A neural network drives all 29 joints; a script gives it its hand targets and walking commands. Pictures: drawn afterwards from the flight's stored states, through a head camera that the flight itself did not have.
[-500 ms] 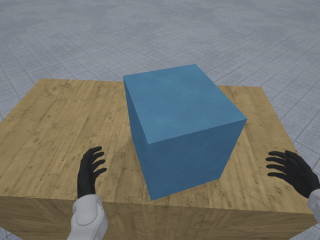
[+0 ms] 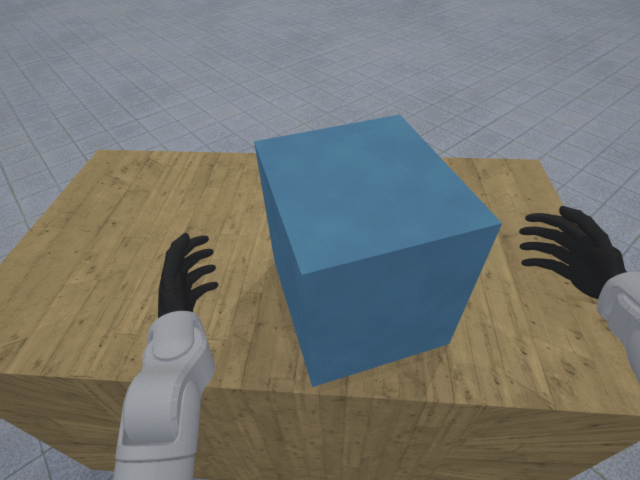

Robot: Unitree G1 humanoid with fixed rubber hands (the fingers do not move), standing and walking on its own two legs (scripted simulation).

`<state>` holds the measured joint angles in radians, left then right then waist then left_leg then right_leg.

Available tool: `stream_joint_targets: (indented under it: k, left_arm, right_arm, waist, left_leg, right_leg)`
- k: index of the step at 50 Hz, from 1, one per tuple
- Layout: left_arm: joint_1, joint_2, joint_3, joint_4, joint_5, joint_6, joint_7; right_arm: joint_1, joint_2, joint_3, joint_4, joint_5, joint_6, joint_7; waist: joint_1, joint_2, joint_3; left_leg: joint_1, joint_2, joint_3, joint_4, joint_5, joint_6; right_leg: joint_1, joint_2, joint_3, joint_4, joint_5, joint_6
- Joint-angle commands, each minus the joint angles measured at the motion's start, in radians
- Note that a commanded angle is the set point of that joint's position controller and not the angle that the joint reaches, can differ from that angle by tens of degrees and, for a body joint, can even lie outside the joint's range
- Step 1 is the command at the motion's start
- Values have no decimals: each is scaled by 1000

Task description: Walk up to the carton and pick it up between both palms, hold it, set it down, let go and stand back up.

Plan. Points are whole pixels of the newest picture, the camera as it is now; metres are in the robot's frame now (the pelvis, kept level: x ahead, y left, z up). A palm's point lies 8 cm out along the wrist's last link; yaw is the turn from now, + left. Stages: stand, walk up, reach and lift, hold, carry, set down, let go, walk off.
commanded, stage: reach and lift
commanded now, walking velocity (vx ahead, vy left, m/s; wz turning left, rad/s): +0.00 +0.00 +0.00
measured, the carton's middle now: (357, 248) +0.47 +0.01 +0.02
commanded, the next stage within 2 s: none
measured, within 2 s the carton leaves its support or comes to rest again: neither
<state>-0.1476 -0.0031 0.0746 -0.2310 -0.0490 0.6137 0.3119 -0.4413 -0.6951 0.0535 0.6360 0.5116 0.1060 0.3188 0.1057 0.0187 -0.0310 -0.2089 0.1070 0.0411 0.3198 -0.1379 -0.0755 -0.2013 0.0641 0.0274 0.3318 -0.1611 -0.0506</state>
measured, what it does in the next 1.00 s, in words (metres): stands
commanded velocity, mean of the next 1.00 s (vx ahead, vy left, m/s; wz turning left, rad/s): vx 0.00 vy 0.00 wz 0.00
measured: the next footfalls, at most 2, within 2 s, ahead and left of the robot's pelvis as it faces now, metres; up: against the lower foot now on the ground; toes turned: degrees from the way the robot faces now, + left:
none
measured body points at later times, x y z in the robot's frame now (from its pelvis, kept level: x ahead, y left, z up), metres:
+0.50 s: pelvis -0.01 +0.00 +0.00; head -0.01 -0.02 +0.45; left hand +0.32 +0.23 +0.17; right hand +0.43 -0.25 +0.18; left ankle +0.01 +0.17 -0.75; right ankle +0.00 -0.09 -0.75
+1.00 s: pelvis +0.00 +0.01 +0.00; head +0.03 -0.01 +0.45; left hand +0.36 +0.25 +0.19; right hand +0.50 -0.20 +0.22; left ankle +0.01 +0.17 -0.75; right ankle +0.00 -0.09 -0.75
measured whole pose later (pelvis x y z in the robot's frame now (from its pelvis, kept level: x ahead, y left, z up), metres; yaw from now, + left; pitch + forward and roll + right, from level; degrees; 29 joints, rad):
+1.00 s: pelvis +0.00 +0.01 +0.00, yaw +2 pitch +8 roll -1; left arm -0.69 0.08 0.18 0.12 -0.12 0.78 0.29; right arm -1.08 -0.71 0.12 1.01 0.46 0.31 0.31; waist 0.19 0.05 -0.11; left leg -0.35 0.10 0.01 0.33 -0.13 -0.07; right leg -0.31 0.05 0.00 0.30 -0.14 -0.04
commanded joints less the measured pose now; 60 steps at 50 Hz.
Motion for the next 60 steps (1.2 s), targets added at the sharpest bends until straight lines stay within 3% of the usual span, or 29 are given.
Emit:
stream_joint_targets:
  k: [1, 2, 3, 4, 5, 8, 9, 13, 15, 17, 19, 20, 23, 25, 26, 28, 29, 32, 35, 39, 41, 42, 43, 45, 49, 51, 52, 58, 60]
  left_arm:
    - [-304, 46, 19, -125, 3, 27, -10]
    - [-289, 59, 37, -106, 7, 36, -10]
    - [-302, 53, 29, -121, -1, 46, -14]
    - [-321, 80, 52, -118, 11, 50, -10]
    - [-340, 91, 62, -124, -7, 54, -12]
    - [-365, 87, 76, -124, -3, 67, -24]
    - [-389, 99, 79, -109, -1, 73, -25]
    - [-456, 106, 77, -81, -21, 92, -34]
    - [-484, 126, 101, -85, -19, 97, -28]
    - [-551, 112, 61, -98, -45, 101, -19]
    - [-590, 109, 95, 9, -19, 116, -13]
    - [-613, 104, 84, 93, -23, 128, -16]
    - [-692, 141, 109, 104, -38, 131, -4]
    - [-712, 139, 113, 116, -46, 130, 2]
    - [-751, 154, 115, 120, -35, 115, 1]
    - [-757, 139, 112, 200, -44, 127, 0]
    - [-792, 134, 118, 166, -42, 129, 8]
    - [-846, 159, 114, 176, -60, 115, 4]
    - [-842, 162, 126, 169, -37, 130, -3]
    - [-816, 137, 115, 215, -44, 137, -14]
    - [-921, 136, 91, 215, -60, 133, -20]
    - [-903, 153, 97, 212, -62, 129, -21]
    - [-910, 162, 96, 204, -62, 130, -19]
    - [-919, 168, 91, 128, -70, 126, -18]
    - [-951, 172, 111, 215, -54, 130, -16]
    - [-985, 188, 123, 233, -62, 126, -16]
    - [-995, 203, 128, 306, -68, 127, -18]
    - [-1008, 197, 162, 321, -59, 98, -30]
    - [-1004, 210, 178, 401, -62, 83, -43]
  right_arm:
    - [-370, -261, -84, -79, 6, 20, -12]
    - [-348, -246, -82, -73, 3, 26, -18]
    - [-379, -262, -90, -75, -5, 36, -19]
    - [-408, -264, -82, -99, -2, 42, -21]
    - [-455, -240, -58, -122, 9, 45, -30]
    - [-442, -256, -67, -84, 16, 61, -40]
    - [-456, -236, -53, -30, 20, 76, -38]
    - [-548, -261, -63, -37, 5, 95, -46]
    - [-588, -258, -54, -62, 17, 93, -44]
    - [-619, -260, -68, -22, 5, 103, -39]
    - [-663, -258, -41, 35, 1, 123, -28]
    - [-686, -249, -28, 91, -15, 137, -22]
    - [-777, -246, -9, 68, -14, 154, -14]
    - [-813, -218, 14, 85, -9, 160, -10]
    - [-818, -210, 11, 56, -14, 159, -9]
    - [-842, -208, 41, 146, -1, 179, -7]
    - [-858, -209, 24, 151, -2, 183, -6]
    - [-921, -216, 20, 133, -25, 177, -19]
    - [-898, -231, -2, 241, -40, 188, -18]
    - [-940, -223, 24, 272, -28, 183, -25]
    - [-1022, -245, -6, 246, -56, 174, -24]
    - [-1028, -239, 7, 228, -56, 167, -23]
    - [-1027, -237, 1, 243, -50, 168, -21]
    - [-1040, -244, 0, 211, -41, 166, -17]
    - [-1038, -252, -3, 307, -40, 175, -12]
    - [-1091, -238, 14, 293, -43, 185, -10]
    - [-1115, -226, 40, 300, -33, 188, -6]
    - [-1137, -193, 99, 346, -4, 192, -7]
    - [-1150, -167, 104, 363, -15, 198, -6]
  waist:
    - [-12, -109, -304]
    - [-8, -92, -317]
    - [-14, -118, -302]
    - [6, -101, -336]
    - [13, -132, -333]
    - [-13, -124, -361]
    - [-13, -120, -338]
    - [-19, -110, -371]
    - [10, -98, -403]
    - [-15, -64, -414]
    - [26, -70, -387]
    - [27, -108, -340]
    - [65, -151, -356]
    - [91, -161, -399]
    - [97, -143, -438]
    - [103, -134, -407]
    - [105, -126, -430]
    - [100, -161, -476]
    - [63, -118, -466]
    - [63, -96, -469]
    - [38, -105, -516]
    - [51, -127, -534]
    - [48, -87, -559]
    - [43, -91, -617]
    - [49, -78, -569]
    - [66, -72, -558]
    - [90, -101, -533]
    - [119, -125, -609]
    - [122, -158, -596]
  left_leg:
    - [136, -87, -4, 19, 183, 37]
    - [131, -93, -7, 18, 216, 35]
    - [113, -93, -3, 13, 176, 36]
    - [121, -90, -9, 7, 179, 38]
    - [94, -99, -1, 18, 196, 43]
    - [107, -104, -9, 27, 235, 35]
    - [95, -105, -10, 23, 222, 39]
    - [106, -102, -13, 21, 226, 37]
    - [106, -100, -14, 25, 222, 31]
    - [113, -94, -16, 31, 221, 28]
    - [104, -87, -17, 15, 153, 36]
    - [66, -84, -14, -2, 103, 45]
    - [-10, -88, -8, -11, 27, 55]
    - [-12, -89, -7, -6, 50, 54]
    - [-7, -86, 0, -2, 72, 56]
    - [-34, -86, -3, -4, 65, 50]
    - [-36, -86, -4, -10, 67, 44]
    - [-29, -87, -1, 3, 119, 42]
    - [10, -89, -8, 4, 154, 33]
    - [43, -93, -9, 23, 229, 20]
    - [52, -84, -12, 25, 218, 25]
    - [60, -86, -12, 29, 243, 24]
    - [74, -85, -12, 38, 243, 20]
    - [107, -80, -20, 55, 313, 12]
    - [67, -75, -13, 40, 280, 13]
    - [30, -86, -3, 41, 275, 17]
    - [7, -86, -4, 29, 251, 25]
    - [-55, -87, 1, 32, 331, 20]
    - [-117, -96, 2, 15, 275, 35]
  right_leg:
    - [82, 15, 49, -41, 223, -25]
    - [114, 5, 52, -40, 280, -23]
    - [107, 10, 51, -39, 232, -20]
    - [111, 14, 43, -37, 236, -20]
    - [133, 6, 53, -28, 302, -8]
    - [157, 11, 53, -18, 393, -1]
    - [146, 6, 61, -23, 369, -1]
    - [130, 8, 49, -25, 366, 5]
    - [123, 12, 49, -30, 335, 6]
    - [85, 19, 32, -27, 290, -4]
    - [52, 8, 38, -39, 202, -3]
    - [36, 15, 35, -54, 144, -4]
    - [77, -3, 59, -59, 38, 4]
    - [94, -8, 71, -46, 76, 10]
    - [99, -9, 66, -36, 95, 8]
    - [108, -12, 68, -40, 80, 7]
    - [107, -7, 72, -41, 67, 2]
    - [135, 5, 49, -14, 175, 7]
    - [121, 9, 32, -12, 241, 8]
    - [117, 12, 11, -5, 340, 12]
    - [95, 15, 3, -4, 349, 8]
    - [119, 25, -5, -6, 352, 6]
    - [104, 20, -7, -10, 339, 2]
    - [102, 28, -15, 5, 418, 3]
    - [82, 21, -15, -9, 365, 4]
    - [96, 11, -7, -12, 350, 7]
    - [103, 9, -5, -15, 338, 11]
    - [206, -1, 6, 23, 549, 32]
    - [221, -12, 18, 23, 516, 43]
